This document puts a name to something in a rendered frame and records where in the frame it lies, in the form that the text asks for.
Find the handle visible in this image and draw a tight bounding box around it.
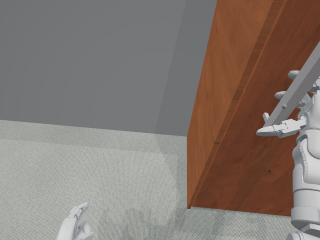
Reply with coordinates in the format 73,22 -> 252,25
262,41 -> 320,128

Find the wardrobe door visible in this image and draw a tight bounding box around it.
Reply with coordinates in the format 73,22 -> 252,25
192,0 -> 320,217

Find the robot right hand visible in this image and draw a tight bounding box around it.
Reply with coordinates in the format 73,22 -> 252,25
256,70 -> 320,138

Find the robot left hand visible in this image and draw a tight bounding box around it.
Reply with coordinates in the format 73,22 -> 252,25
55,202 -> 93,240

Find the right robot forearm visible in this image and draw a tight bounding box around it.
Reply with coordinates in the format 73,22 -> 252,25
291,129 -> 320,238

